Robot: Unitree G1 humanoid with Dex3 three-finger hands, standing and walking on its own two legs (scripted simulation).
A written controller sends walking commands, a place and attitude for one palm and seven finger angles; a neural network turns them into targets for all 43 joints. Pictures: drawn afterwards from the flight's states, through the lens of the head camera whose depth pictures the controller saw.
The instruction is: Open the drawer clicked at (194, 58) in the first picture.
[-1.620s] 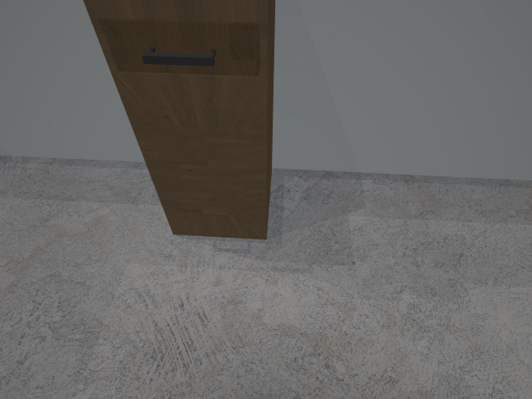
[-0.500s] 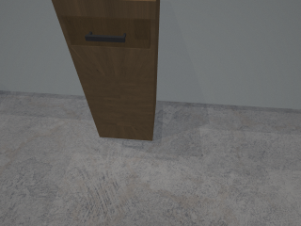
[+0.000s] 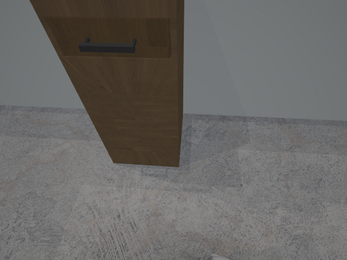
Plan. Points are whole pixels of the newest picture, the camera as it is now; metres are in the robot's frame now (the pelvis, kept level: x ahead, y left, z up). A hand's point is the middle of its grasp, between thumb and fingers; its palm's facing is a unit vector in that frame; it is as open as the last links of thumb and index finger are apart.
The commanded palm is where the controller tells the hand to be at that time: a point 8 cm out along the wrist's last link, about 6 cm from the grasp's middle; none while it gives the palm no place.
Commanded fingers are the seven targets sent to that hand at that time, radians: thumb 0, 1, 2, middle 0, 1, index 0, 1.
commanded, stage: take the last steps up to it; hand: left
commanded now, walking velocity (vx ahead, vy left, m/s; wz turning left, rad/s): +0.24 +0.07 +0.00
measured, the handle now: (108, 44) +0.72 +0.24 +0.11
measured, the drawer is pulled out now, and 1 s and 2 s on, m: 0.00 0.00 0.00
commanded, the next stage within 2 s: come to a stop and stand still in 0.20 s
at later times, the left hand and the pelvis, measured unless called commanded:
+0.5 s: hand (113, 230) +0.22 +0.19 -0.16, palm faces +0.06 -0.97 -0.24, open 7.3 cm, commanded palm none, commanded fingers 0.00 0.90 0.90 -0.20 -0.30 -0.20 -0.30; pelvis +0.17 +0.00 +0.01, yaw +2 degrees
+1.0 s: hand (113, 223) +0.23 +0.19 -0.15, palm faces +0.03 -0.96 -0.26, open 7.4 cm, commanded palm none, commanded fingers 0.00 0.90 0.90 -0.20 -0.30 -0.20 -0.30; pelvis +0.17 -0.02 +0.01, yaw +0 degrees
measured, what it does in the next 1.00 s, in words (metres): walks ahead: left foot, then right foot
